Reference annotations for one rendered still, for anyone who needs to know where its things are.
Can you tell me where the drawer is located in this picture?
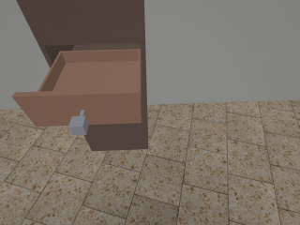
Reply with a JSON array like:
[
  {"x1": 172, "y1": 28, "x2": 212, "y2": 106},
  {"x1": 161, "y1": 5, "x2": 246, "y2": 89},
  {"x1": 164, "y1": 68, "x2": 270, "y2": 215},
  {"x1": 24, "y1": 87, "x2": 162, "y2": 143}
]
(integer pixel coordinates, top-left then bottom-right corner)
[{"x1": 12, "y1": 49, "x2": 142, "y2": 127}]

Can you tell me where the cabinet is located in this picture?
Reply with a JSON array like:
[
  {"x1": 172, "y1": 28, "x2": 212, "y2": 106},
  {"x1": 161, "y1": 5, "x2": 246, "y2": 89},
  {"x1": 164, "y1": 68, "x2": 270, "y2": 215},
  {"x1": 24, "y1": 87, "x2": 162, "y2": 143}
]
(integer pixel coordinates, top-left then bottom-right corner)
[{"x1": 16, "y1": 0, "x2": 149, "y2": 152}]

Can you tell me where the handle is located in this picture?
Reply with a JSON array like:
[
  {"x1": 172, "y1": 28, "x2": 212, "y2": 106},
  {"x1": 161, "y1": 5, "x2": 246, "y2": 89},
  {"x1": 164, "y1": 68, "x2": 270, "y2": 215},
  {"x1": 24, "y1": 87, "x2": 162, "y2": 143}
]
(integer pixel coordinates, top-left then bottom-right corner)
[{"x1": 68, "y1": 110, "x2": 89, "y2": 135}]

